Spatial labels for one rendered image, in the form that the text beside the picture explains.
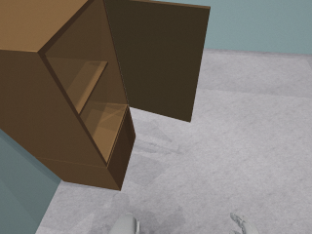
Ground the cupboard door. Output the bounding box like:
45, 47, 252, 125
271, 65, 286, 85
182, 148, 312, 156
104, 0, 211, 123

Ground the robot left thigh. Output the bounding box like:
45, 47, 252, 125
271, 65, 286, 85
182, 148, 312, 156
108, 215, 140, 234

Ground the right robot hand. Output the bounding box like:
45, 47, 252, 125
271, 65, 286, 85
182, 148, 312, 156
229, 212, 259, 234

